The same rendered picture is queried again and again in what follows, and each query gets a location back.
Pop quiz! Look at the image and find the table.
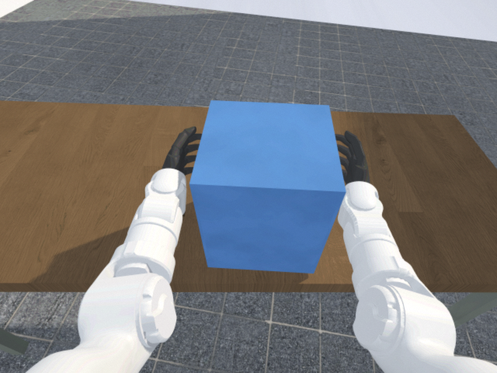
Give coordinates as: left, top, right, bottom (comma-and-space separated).
0, 100, 497, 355

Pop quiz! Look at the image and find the left robot hand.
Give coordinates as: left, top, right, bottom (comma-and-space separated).
162, 127, 202, 175

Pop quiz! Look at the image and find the carton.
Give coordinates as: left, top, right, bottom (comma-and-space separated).
189, 100, 346, 274

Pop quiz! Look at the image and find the robot left forearm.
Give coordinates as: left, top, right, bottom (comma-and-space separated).
78, 169, 186, 339

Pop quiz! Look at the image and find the robot right forearm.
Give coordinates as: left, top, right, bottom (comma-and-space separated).
338, 181, 456, 345

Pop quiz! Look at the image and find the robot left upper arm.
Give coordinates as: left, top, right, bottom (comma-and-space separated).
26, 273, 177, 373

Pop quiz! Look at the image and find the robot right upper arm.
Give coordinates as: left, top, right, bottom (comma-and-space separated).
353, 284, 497, 373

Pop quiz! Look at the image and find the right robot hand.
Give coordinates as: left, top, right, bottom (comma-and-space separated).
335, 131, 370, 184

